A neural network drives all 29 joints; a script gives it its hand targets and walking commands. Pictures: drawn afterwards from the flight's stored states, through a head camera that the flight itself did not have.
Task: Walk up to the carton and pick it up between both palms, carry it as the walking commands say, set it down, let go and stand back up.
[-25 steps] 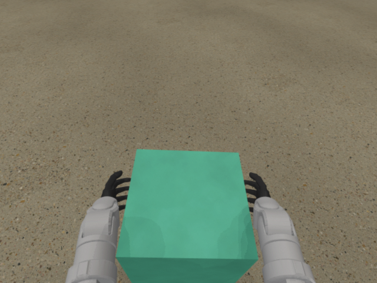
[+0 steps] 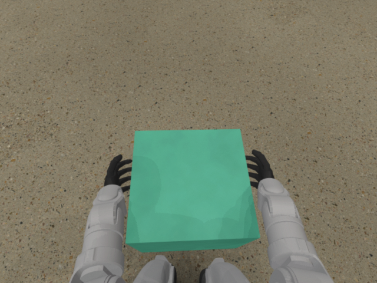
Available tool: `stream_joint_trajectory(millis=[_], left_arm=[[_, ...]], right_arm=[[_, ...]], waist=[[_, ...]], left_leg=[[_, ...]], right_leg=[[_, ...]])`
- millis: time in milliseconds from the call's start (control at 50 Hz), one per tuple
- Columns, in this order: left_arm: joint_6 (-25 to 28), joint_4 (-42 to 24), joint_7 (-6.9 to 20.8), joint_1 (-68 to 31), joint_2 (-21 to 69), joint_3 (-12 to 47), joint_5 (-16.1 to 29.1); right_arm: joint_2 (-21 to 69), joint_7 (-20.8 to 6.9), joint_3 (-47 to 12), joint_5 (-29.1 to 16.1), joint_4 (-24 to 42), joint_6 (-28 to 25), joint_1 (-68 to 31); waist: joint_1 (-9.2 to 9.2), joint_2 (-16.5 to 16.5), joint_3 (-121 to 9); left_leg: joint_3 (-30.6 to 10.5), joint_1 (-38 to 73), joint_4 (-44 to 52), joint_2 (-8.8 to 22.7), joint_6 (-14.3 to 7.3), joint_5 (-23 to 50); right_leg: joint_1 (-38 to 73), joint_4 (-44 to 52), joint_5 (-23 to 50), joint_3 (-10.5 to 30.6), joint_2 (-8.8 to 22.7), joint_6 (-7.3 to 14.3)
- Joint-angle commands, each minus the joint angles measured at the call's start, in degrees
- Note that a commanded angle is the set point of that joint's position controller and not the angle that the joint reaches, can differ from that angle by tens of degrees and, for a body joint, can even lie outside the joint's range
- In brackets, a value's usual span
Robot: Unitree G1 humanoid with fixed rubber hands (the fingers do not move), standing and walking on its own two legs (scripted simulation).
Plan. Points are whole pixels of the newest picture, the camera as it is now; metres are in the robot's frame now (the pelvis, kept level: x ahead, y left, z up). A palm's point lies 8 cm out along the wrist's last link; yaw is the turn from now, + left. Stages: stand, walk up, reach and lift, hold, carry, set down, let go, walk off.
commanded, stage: set down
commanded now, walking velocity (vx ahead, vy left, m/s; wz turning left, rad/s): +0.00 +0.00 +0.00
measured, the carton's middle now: (188, 193) +0.33 +0.02 -0.13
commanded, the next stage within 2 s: none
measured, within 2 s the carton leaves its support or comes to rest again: neither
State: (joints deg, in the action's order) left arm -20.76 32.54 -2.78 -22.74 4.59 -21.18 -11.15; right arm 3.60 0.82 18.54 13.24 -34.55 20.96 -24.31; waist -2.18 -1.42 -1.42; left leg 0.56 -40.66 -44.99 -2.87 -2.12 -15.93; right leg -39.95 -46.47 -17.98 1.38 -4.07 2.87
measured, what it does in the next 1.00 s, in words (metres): lowers itself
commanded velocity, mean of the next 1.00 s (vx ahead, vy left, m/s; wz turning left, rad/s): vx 0.00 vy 0.00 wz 0.00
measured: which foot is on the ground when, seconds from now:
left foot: down 0.00-1.00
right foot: down 0.00-1.00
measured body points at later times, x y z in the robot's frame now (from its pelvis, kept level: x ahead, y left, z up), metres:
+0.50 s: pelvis -0.02 -0.02 -0.07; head +0.13 -0.01 +0.36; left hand +0.35 +0.19 -0.13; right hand +0.37 -0.16 -0.13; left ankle +0.06 +0.10 -0.70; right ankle +0.05 -0.09 -0.70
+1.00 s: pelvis -0.04 -0.01 -0.15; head +0.15 +0.00 +0.25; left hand +0.37 +0.19 -0.23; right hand +0.39 -0.15 -0.22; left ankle +0.06 +0.10 -0.70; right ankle +0.05 -0.09 -0.70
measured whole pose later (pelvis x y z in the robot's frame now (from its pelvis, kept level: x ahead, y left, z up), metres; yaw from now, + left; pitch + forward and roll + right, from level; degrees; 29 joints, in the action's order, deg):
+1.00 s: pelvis -0.04 -0.01 -0.15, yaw +0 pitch +34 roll +0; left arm -17.3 40.8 -6.5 -40.5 -2.6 -19.7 -3.7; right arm -0.9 9.0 15.6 4.8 -41.2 16.8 -41.6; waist -1.7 -1.4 -10.9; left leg -0.1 -93.5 -84.2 -2.2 -0.8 -24.9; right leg -92.2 -85.0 -27.1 -2.9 -4.6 4.1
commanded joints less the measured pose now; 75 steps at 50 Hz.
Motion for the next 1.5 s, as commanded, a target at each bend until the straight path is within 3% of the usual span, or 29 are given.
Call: stream_joint_trajectory(millis=[0,60,140,260,340,460,560,680,720,980,1100,1220,1400,1480], left_arm=[[4.8,-7.3,16.4,-34.8,58.3,36.0,11.8],[6.0,-8.0,16.3,-33.9,57.5,37.2,12.4],[7.1,-8.3,16.6,-34.1,53.8,36.9,12.8],[7.4,-4.4,17.5,-37.5,49.6,31.5,11.4],[7.1,-1.3,18.4,-40.7,48.6,28.5,10.5],[6.4,-1.6,19.6,-46.8,49.2,29.3,11.9],[5.7,-2.6,19.7,-51.9,48.9,30.3,13.3],[5.3,-3.3,18.6,-55.0,50.0,31.9,15.0],[5.3,-3.5,18.1,-55.8,49.7,32.1,15.3],[6.9,-2.0,15.0,-60.2,47.2,30.1,16.4],[7.1,-3.7,13.6,-64.8,46.2,31.4,18.8],[6.9,-3.3,12.4,-69.2,46.4,31.5,19.5],[7.4,-3.1,11.1,-73.3,45.5,30.5,19.3],[7.6,-2.8,10.8,-74.0,44.4,29.9,19.2]], right_arm=[[52.6,-17.4,-32.0,-11.7,5.5,-6.5,-32.6],[52.5,-16.5,-32.4,-11.8,5.5,-7.5,-30.1],[52.5,-15.5,-32.5,-11.5,4.7,-7.8,-28.9],[52.1,-14.2,-33.9,-11.9,5.9,-8.0,-36.6],[52.4,-13.3,-33.9,-12.3,6.6,-7.9,-42.3],[53.9,-12.3,-34.0,-13.3,6.7,-7.0,-46.2],[53.6,-11.6,-33.7,-14.1,5.6,-6.3,-49.0],[51.6,-11.3,-33.7,-15.3,5.5,-6.3,-51.8],[51.3,-11.3,-33.7,-15.9,5.1,-6.3,-52.9],[49.2,-11.1,-33.2,-17.8,2.4,-7.9,-59.4],[46.9,-10.4,-33.6,-18.7,4.0,-8.3,-64.0],[44.4,-10.0,-30.8,-18.1,1.2,-8.2,-66.7],[43.6,-10.2,-29.1,-18.2,-0.9,-8.4,-69.9],[43.4,-10.0,-30.1,-19.2,-0.2,-8.7,-71.9]], waist=[[1.09,5.0,-48.0],[2.28,4.9,-52.3],[2.45,2.2,-52.9],[-1.56,-0.6,-49.5],[-2.84,-1.0,-50.0],[-1.57,-0.9,-58.1],[-0.86,0.9,-61.1],[-0.04,3.1,-65.1],[-0.50,3.2,-65.8],[-2.58,0.3,-67.3],[-1.59,0.1,-72.3],[0.14,1.8,-70.2],[0.33,2.6,-72.2],[-0.87,1.6,-73.7]], left_leg=[[-8.2,17.3,-1.9,-0.3,2.1,24.9],[-8.4,15.4,-4.0,-0.4,2.5,28.6],[-8.0,7.6,-5.8,-0.7,2.1,25.3],[-6.1,-4.2,-8.4,-1.9,0.9,12.6],[-5.2,-9.6,-11.6,-2.5,0.2,7.1],[-5.1,-13.6,-17.3,-2.9,0.1,5.3],[-5.0,-18.3,-21.8,-3.0,0.4,3.7],[-4.8,-20.4,-25.6,-3.2,1.0,4.3],[-4.7,-21.1,-26.8,-3.2,1.1,4.4],[-3.9,-27.6,-33.9,-3.8,1.3,3.9],[-3.4,-27.7,-37.0,-4.4,1.7,3.5],[-3.3,-30.1,-39.4,-4.8,2.1,1.0],[-2.8,-33.2,-43.6,-4.9,2.4,1.1],[-2.3,-34.9,-45.8,-5.0,2.2,2.0]], right_leg=[[5.2,1.1,20.1,7.0,-0.2,1.6],[3.1,-0.8,23.4,6.7,-0.9,1.2],[3.3,-2.6,24.1,6.9,-0.5,-0.1],[0.6,-5.9,14.3,7.2,0.5,-1.5],[-2.4,-8.7,8.6,7.2,0.2,-1.7],[-4.8,-13.5,6.0,6.9,-1.1,-1.6],[-8.7,-17.4,3.4,7.3,-1.8,-1.4],[-12.9,-22.0,4.1,6.4,-2.6,-0.8],[-14.7,-23.3,4.0,6.1,-2.9,-0.7],[-24.5,-31.2,3.3,3.8,-4.0,-1.0],[-26.5,-34.8,2.4,2.7,-4.2,-1.1],[-32.0,-37.7,-0.3,2.0,-4.4,-0.6],[-37.2,-42.4,-0.4,1.3,-4.6,-0.5],[-37.9,-44.3,0.2,1.4,-4.6,-0.9]])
